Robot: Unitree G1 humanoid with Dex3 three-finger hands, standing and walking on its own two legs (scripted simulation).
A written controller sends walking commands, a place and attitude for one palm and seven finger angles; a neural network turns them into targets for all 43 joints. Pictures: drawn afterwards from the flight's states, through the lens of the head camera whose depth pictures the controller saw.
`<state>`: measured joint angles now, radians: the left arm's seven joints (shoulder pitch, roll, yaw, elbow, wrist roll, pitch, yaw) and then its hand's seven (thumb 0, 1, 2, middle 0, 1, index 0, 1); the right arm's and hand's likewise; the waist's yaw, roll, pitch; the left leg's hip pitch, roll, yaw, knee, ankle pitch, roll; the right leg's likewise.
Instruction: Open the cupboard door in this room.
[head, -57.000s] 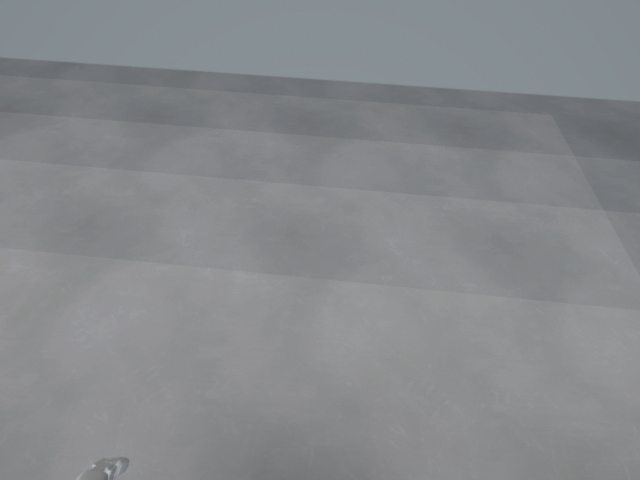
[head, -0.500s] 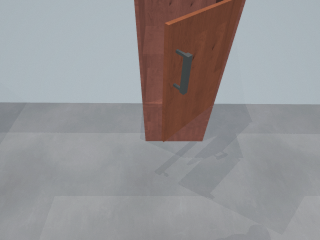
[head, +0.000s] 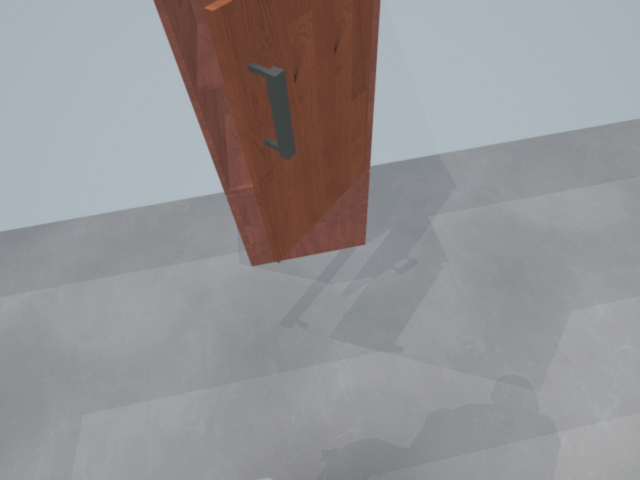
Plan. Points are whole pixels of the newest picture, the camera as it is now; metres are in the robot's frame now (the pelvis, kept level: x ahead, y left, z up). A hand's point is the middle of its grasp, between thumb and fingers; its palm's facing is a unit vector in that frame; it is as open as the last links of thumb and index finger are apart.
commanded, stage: walk to a spot facing it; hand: left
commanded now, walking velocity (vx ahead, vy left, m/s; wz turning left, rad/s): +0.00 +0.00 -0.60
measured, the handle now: (272, 113) +0.64 +0.12 +0.09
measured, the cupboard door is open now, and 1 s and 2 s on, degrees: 42 42 42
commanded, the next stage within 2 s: none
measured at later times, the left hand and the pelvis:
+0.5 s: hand out of the picture +0.13 +0.22 -0.17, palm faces -0.21 -0.95 -0.22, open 7.4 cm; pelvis +0.01 +0.03 +0.01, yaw -16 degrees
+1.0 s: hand (269, 413) +0.22 +0.11 -0.15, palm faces -0.59 -0.77 -0.24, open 7.4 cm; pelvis +0.03 +0.00 +0.01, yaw -36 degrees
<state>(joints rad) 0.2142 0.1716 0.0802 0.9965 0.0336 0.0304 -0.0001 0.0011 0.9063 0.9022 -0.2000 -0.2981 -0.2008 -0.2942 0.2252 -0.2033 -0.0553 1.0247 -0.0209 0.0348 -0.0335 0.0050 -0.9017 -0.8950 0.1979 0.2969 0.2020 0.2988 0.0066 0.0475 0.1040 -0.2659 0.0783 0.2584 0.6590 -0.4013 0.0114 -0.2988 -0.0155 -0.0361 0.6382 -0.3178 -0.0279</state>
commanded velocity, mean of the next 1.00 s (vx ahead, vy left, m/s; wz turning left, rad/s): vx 0.01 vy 0.00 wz -0.60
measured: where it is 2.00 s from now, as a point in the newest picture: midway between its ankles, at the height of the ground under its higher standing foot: outside the picture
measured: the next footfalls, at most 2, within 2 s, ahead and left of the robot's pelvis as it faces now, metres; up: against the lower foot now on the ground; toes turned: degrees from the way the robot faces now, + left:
left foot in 0.40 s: +0.08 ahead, +0.14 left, +0.00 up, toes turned -13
right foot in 0.74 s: +0.00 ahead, -0.12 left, +0.00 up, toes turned -30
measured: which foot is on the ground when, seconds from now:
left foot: up 0.00-0.38, down 0.40-0.74, up 0.76-1.00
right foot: down 0.00-0.40, up 0.42-0.72, down 0.74-1.00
